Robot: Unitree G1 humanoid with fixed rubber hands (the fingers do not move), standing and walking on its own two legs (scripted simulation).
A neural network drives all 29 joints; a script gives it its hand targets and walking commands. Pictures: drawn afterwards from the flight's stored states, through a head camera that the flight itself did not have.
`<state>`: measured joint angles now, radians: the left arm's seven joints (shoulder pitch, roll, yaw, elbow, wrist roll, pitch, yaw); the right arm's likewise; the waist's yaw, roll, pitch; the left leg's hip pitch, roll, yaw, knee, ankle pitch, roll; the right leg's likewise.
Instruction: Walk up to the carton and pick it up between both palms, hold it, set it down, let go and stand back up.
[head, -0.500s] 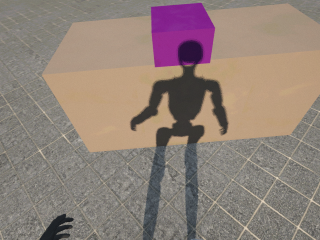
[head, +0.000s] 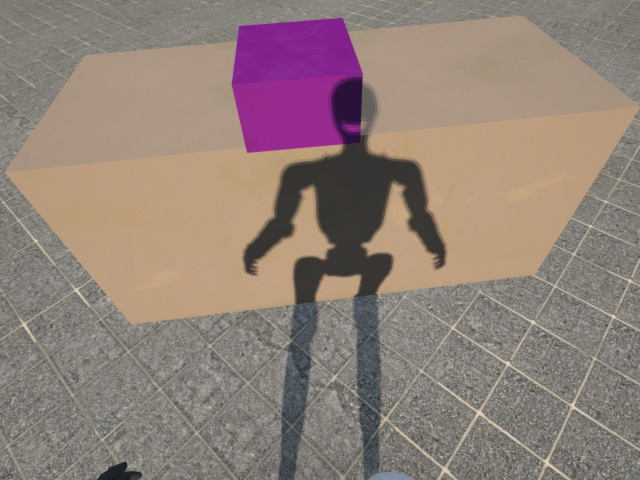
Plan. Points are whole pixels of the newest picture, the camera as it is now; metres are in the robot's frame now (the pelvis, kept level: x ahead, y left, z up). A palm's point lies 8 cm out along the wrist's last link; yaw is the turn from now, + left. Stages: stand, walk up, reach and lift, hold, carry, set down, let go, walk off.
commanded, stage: walk up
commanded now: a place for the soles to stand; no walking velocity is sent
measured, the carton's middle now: (297, 82) +0.98 +0.08 +0.03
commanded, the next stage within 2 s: none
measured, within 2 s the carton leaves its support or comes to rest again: neither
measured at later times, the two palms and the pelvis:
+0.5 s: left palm (160, 456) +0.18 +0.23 -0.06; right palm out of the picture +0.09 -0.40 -0.11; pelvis +0.08 -0.08 +0.01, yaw -1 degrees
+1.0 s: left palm (191, 384) +0.27 +0.21 -0.05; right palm out of the picture +0.25 -0.42 -0.09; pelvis +0.20 -0.11 +0.02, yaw +0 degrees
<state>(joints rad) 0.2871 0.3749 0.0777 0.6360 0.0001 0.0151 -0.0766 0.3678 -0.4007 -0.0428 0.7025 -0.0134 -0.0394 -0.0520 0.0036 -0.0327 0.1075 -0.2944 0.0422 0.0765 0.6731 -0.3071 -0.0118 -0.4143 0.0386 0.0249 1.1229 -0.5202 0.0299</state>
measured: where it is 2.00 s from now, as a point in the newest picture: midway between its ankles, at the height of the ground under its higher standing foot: (340, 458)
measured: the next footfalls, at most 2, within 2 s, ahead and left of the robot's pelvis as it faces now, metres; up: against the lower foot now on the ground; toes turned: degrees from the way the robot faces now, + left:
right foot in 0.04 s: +0.06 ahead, -0.08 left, +0.00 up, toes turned +1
left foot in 0.40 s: +0.14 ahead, +0.05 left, +0.00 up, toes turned -3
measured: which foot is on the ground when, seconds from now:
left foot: down 0.00-0.04, up 0.06-0.38, down 0.40-0.56, up 0.58-1.00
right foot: up 0.00-0.02, down 0.04-0.36, up 0.38-0.54, down 0.56-1.00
